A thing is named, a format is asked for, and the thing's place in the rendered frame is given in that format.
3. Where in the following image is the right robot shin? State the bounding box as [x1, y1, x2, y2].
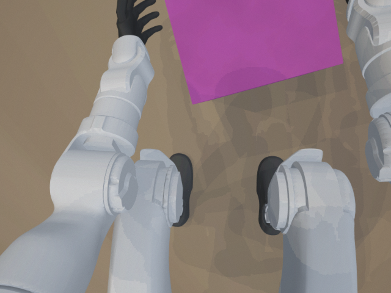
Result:
[265, 148, 356, 230]

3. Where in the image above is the robot left upper arm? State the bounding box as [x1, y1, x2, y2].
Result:
[0, 149, 138, 293]

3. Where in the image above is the left robot hand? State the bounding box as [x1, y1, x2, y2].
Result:
[116, 0, 163, 44]

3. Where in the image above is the robot left foot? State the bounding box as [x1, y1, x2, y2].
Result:
[169, 153, 193, 227]

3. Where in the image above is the robot right upper arm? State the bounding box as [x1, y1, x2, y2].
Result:
[365, 112, 391, 183]

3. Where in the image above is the left robot forearm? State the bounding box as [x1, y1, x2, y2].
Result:
[50, 35, 155, 199]

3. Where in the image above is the right robot forearm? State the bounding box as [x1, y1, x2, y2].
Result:
[346, 0, 391, 118]

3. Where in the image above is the carton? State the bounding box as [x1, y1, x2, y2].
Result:
[165, 0, 343, 104]

